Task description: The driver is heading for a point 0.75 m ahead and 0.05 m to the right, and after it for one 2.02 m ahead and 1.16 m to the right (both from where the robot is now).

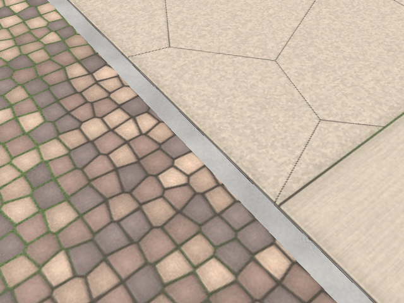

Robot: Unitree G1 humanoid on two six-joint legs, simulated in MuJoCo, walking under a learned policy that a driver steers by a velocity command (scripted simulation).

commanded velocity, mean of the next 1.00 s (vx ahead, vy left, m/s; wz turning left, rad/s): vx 0.50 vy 0.00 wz -0.01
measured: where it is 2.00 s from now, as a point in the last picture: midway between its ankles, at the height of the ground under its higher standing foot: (232, 141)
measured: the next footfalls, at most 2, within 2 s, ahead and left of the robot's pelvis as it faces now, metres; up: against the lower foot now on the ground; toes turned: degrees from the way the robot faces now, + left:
right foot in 0.48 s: +0.44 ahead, -0.10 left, +0.00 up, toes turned -4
left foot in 1.04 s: +0.74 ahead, +0.09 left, +0.00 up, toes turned +3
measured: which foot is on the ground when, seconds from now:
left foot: down 0.00-0.50, up 0.52-1.00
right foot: up 0.00-0.46, down 0.48-1.00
